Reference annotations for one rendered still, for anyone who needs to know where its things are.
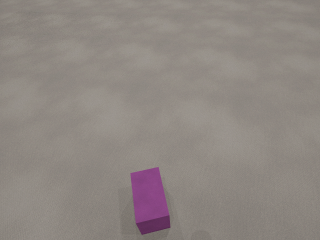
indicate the carton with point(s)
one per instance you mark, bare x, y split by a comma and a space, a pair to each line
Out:
150, 205

